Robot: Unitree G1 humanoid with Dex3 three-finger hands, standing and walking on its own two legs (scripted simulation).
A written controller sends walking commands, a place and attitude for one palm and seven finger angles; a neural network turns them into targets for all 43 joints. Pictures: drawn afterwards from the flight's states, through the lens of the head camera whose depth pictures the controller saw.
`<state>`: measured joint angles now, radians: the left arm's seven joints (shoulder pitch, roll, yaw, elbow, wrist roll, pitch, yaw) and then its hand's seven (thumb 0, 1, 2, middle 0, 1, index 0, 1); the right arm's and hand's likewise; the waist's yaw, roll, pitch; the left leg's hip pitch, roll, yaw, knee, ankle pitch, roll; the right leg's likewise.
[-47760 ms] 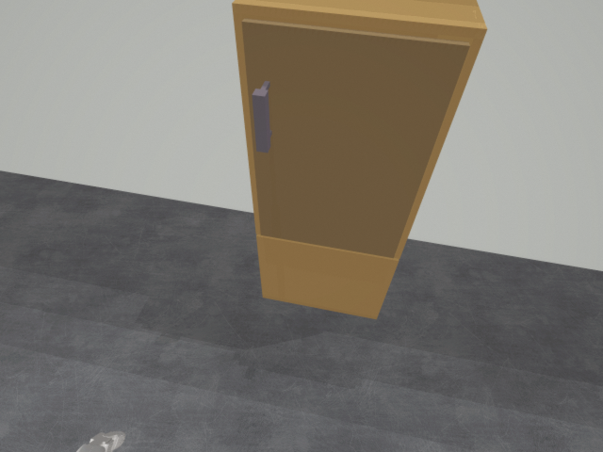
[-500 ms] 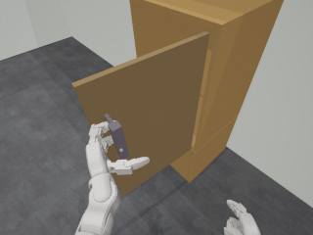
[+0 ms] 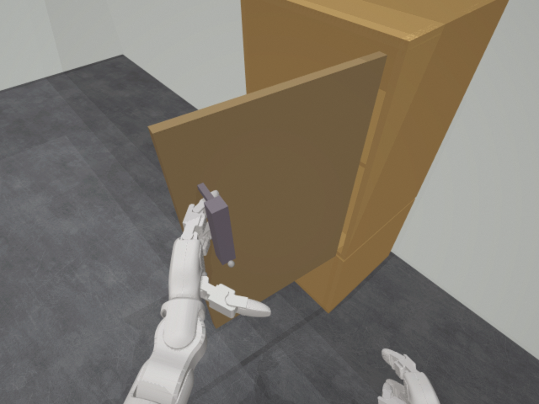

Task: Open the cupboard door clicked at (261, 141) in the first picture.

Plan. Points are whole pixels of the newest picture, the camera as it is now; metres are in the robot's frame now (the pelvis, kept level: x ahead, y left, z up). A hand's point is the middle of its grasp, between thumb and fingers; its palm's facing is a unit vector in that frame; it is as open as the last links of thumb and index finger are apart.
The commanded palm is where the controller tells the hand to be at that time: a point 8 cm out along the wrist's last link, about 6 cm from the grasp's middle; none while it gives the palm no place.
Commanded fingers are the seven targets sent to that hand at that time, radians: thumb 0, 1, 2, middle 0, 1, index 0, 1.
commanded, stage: slide the hand sideways off the handle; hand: left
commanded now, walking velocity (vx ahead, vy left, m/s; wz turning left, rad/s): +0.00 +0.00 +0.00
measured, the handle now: (214, 223) +0.36 +0.12 +0.08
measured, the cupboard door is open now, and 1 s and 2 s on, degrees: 82 82 82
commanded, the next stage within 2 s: draw the hand back to the body in 1.08 s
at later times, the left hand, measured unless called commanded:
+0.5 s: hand (206, 290) +0.25 +0.11 +0.08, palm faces -0.05 -1.00 -0.03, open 16.3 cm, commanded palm +0.22 +0.16 +0.08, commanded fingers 0.00 -0.50 0.30 -0.15 -0.30 -0.15 -0.30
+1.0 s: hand (162, 322) +0.21 +0.16 +0.07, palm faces +0.00 -1.00 -0.07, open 16.3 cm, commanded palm +0.17 +0.22 +0.08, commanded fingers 0.00 -0.50 0.30 -0.15 -0.30 -0.15 -0.30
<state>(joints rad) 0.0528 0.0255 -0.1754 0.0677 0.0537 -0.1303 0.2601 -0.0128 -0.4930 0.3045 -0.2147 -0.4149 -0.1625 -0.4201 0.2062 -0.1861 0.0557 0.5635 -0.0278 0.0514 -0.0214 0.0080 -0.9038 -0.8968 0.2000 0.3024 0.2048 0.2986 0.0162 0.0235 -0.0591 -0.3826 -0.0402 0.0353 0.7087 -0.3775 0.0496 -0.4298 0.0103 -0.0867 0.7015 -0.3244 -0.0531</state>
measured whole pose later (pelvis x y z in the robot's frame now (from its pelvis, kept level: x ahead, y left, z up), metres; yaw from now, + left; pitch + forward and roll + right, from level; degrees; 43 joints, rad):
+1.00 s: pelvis +0.02 -0.01 -0.01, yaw +0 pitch +6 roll -1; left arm 0.54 0.21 0.10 -0.28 -0.23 -0.20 -0.19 -0.01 -0.50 0.30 -0.15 -0.30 -0.15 -0.30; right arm 0.26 -0.25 0.04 0.49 0.03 -0.14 -0.04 0.01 -0.90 -0.90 0.20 0.30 0.20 0.30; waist 0.02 0.05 -0.10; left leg -0.48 -0.01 0.01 0.84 -0.46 0.03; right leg -0.51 0.04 -0.11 0.79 -0.39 -0.07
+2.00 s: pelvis +0.02 +0.02 +0.02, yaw -1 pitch -2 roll -2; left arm 0.55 0.31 0.19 -0.43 -0.05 -0.04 0.11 -0.01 -0.06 0.49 -0.17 -0.31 -0.17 -0.30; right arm 0.23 -0.23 0.06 0.58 0.01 -0.16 -0.07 0.01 -0.90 -0.90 0.20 0.30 0.21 0.30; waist 0.06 0.06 -0.01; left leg -0.17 -0.04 0.04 0.54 -0.34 0.07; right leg -0.20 0.02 -0.07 0.49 -0.26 -0.02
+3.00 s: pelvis +0.01 +0.00 +0.03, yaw -2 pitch -3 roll -1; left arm 0.45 0.35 0.39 -0.36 -0.05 -0.16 0.11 0.01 0.89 0.90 -0.21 -0.31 -0.21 -0.30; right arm 0.18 -0.24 0.02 0.63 0.01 -0.09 -0.05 0.01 -0.90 -0.90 0.20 0.30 0.21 0.30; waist 0.04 0.07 0.02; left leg -0.12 0.00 0.05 0.44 -0.28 0.04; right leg -0.14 0.07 -0.05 0.34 -0.16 -0.05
